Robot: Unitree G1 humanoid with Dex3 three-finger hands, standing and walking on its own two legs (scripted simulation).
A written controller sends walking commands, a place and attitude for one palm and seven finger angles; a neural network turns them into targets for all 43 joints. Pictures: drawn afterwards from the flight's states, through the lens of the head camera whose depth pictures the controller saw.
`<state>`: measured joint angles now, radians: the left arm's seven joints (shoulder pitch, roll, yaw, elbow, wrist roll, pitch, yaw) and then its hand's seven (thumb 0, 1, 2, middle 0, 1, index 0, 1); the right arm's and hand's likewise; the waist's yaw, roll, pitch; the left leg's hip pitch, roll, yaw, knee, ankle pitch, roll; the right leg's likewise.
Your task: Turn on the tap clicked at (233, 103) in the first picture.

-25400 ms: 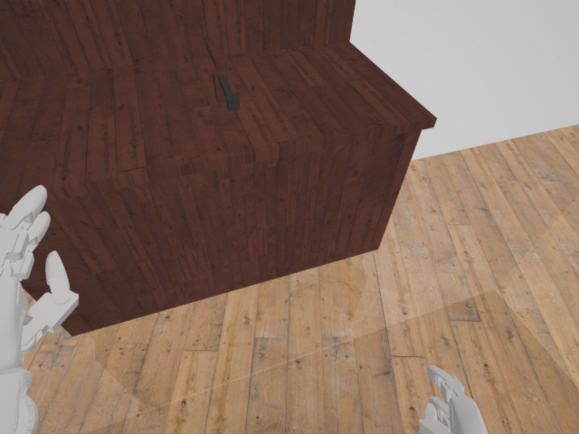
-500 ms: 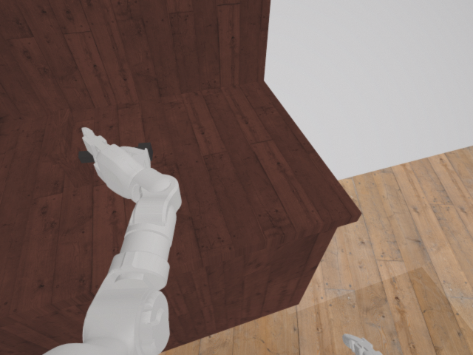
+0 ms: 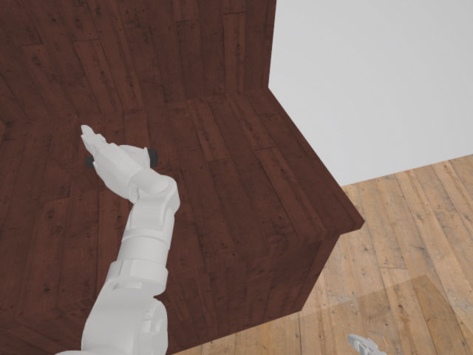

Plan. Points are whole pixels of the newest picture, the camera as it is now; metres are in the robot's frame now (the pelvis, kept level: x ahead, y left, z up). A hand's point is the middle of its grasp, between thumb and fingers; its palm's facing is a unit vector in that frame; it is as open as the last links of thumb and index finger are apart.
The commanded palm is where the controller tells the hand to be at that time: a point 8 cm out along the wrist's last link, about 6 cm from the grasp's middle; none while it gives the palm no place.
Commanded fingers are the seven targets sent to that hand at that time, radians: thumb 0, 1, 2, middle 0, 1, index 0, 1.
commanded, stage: lift the hand up off the lever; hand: left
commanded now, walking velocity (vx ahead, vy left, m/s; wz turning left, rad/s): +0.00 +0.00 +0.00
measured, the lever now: (150, 158) +0.49 +0.21 +0.06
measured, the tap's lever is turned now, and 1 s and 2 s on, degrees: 79 79 79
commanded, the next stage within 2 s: draw the hand back beside the body in 0.26 s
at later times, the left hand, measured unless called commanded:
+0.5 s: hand (164, 148) +0.42 +0.14 +0.15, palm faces +0.56 -0.82 -0.11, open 7.8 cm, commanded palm +0.34 +0.19 +0.14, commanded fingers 0.00 0.90 0.90 -0.16 -0.17 -0.16 -0.17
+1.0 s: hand (117, 205) +0.29 +0.18 +0.16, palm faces +0.19 -0.95 -0.23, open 7.7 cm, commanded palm +0.25 +0.23 +0.17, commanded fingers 0.00 0.90 0.90 -0.18 -0.25 -0.18 -0.25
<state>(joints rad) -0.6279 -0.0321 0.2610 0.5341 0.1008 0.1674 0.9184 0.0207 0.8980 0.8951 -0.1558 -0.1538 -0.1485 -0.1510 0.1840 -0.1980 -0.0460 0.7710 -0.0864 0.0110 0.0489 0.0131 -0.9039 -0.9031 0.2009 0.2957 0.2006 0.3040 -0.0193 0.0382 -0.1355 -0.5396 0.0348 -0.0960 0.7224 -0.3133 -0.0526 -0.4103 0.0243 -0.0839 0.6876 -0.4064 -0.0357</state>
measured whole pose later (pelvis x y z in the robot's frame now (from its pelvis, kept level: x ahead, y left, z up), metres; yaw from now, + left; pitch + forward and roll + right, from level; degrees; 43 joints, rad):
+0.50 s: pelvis +0.00 -0.01 +0.01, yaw -1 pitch +5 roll +0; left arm -0.51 0.04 0.14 0.40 0.09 0.15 0.61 0.02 0.90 0.90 -0.15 -0.16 -0.15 -0.15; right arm 0.18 -0.18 -0.03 0.72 -0.05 0.07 -0.01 0.01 -0.90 -0.90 0.20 0.30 0.20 0.30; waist -0.01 0.03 -0.12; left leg -0.46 0.04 -0.06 0.66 -0.29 -0.05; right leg -0.36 0.02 -0.05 0.66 -0.39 -0.04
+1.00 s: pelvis +0.00 +0.01 +0.03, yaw -3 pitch -4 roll +0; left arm 0.06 0.27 0.08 -0.04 -0.06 -0.10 0.10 0.02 0.89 0.90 -0.18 -0.22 -0.17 -0.22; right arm 0.13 -0.21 0.02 0.63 0.01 -0.03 -0.06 0.02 -0.90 -0.90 0.20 0.30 0.20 0.30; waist 0.04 0.05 0.01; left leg -0.16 0.04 -0.03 0.45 -0.21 -0.03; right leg -0.06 0.02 -0.03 0.42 -0.29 -0.02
